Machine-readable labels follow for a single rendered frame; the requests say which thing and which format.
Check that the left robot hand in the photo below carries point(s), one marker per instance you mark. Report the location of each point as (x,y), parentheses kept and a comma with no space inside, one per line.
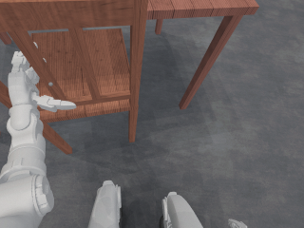
(22,80)

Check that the robot thigh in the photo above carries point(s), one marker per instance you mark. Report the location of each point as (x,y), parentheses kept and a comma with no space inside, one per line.
(177,210)
(107,203)

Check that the robot left thigh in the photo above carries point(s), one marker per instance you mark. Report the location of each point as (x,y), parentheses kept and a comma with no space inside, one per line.
(107,203)

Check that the robot right thigh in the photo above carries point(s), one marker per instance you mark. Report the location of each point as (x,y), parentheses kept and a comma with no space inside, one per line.
(177,210)

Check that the left robot forearm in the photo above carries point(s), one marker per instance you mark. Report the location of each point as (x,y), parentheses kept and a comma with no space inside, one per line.
(28,146)

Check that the chair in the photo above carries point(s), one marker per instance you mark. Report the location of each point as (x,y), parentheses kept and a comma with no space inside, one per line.
(87,67)

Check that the right robot hand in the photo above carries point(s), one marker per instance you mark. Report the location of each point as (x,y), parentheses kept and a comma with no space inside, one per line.
(236,224)

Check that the left robot upper arm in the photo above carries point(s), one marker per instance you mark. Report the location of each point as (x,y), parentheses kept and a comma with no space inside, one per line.
(24,202)

